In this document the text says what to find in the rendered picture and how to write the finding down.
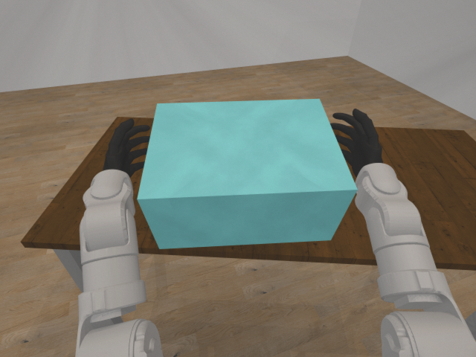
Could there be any robot right upper arm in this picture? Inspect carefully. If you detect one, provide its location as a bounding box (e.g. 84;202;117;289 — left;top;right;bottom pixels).
381;311;476;357

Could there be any left robot forearm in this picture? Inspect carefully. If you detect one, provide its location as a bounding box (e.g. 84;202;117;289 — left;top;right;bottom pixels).
75;170;147;357

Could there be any right robot forearm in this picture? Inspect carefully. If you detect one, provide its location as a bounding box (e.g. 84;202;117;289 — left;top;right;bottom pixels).
355;163;476;346

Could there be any right robot hand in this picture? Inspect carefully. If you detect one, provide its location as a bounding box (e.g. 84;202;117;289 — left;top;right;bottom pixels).
330;109;383;178

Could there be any left robot hand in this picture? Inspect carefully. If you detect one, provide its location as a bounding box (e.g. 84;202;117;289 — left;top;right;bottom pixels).
103;118;150;178

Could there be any table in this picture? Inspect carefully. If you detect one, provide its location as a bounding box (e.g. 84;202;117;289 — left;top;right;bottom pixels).
21;117;476;340

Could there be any carton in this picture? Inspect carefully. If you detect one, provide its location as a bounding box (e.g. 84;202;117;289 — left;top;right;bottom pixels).
137;99;358;249

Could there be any robot left upper arm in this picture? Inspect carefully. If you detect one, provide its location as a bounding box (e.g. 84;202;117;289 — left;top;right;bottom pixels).
77;318;163;357

